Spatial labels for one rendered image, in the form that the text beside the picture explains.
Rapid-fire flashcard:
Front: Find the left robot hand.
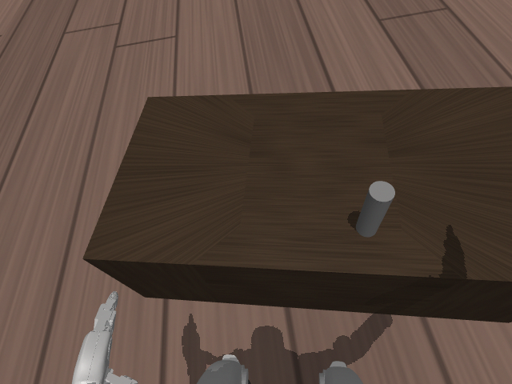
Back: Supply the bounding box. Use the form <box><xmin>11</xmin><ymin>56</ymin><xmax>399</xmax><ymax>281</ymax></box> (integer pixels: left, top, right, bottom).
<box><xmin>72</xmin><ymin>291</ymin><xmax>138</xmax><ymax>384</ymax></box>

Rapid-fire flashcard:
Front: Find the can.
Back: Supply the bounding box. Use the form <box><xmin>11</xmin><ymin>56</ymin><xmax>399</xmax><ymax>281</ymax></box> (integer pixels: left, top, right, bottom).
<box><xmin>356</xmin><ymin>181</ymin><xmax>395</xmax><ymax>237</ymax></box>

